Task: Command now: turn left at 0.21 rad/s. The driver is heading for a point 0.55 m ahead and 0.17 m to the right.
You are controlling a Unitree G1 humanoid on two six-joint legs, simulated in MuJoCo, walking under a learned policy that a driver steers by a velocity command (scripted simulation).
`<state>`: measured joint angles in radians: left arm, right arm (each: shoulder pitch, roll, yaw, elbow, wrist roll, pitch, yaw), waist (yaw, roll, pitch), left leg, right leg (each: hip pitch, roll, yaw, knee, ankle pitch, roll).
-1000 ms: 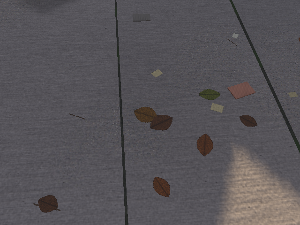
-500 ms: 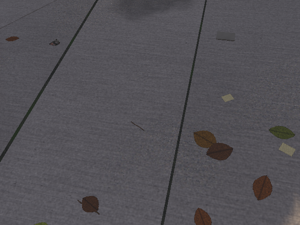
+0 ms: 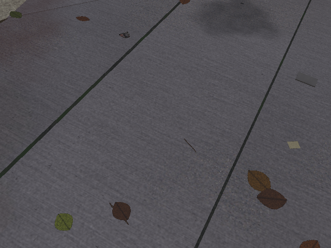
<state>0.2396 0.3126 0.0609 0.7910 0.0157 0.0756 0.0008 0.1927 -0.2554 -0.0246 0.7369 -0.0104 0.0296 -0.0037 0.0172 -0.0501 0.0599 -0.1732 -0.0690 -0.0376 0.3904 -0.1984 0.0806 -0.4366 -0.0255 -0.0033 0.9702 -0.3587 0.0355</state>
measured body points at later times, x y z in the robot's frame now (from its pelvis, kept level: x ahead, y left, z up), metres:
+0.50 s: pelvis +0.00 -0.02 +0.00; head +0.00 -0.03 +0.45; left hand +0.06 +0.23 -0.14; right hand +0.05 -0.28 -0.15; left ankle +0.00 +0.07 -0.75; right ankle -0.01 -0.13 -0.75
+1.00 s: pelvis +0.00 -0.04 +0.00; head +0.00 -0.04 +0.45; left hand +0.00 +0.20 -0.16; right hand +0.00 -0.27 -0.16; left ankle +0.00 +0.07 -0.75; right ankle -0.01 -0.13 -0.75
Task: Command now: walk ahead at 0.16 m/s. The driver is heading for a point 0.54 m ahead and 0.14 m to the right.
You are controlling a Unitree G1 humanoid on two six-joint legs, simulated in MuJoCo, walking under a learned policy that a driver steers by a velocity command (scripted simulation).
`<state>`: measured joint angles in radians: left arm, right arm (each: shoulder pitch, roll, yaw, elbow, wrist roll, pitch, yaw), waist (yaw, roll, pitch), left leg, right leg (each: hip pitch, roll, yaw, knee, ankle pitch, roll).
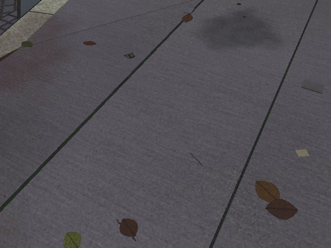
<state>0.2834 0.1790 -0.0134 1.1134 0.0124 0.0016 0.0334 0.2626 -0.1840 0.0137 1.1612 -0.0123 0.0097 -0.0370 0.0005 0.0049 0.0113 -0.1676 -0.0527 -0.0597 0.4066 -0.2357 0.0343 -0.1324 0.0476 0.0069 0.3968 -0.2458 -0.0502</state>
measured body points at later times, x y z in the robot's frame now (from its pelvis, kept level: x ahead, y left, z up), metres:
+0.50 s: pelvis +0.16 +0.05 +0.00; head +0.18 +0.07 +0.45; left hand +0.26 +0.29 -0.15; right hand +0.06 -0.17 -0.14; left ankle +0.06 +0.12 -0.74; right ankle +0.22 -0.08 -0.67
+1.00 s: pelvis +0.43 +0.00 +0.00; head +0.46 -0.02 +0.45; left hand +0.50 +0.25 -0.14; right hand +0.50 -0.27 -0.13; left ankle +0.60 +0.13 -0.67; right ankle +0.39 -0.02 -0.74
